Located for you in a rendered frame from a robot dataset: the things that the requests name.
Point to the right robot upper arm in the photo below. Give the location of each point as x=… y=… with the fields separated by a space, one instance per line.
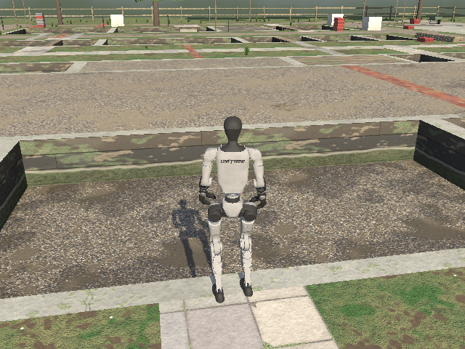
x=256 y=156

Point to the left robot upper arm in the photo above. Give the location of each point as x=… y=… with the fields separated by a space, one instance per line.
x=208 y=157

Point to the robot right hand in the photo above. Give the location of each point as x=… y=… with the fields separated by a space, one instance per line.
x=261 y=205

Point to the robot left hand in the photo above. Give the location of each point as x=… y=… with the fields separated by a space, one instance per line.
x=202 y=198

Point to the robot right shin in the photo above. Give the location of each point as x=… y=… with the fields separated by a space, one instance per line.
x=246 y=262

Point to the robot left foot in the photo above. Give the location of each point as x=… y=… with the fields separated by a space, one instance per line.
x=219 y=296

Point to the robot left forearm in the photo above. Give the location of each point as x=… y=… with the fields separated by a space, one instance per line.
x=203 y=189

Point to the robot right forearm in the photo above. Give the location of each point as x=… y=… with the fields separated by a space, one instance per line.
x=261 y=192

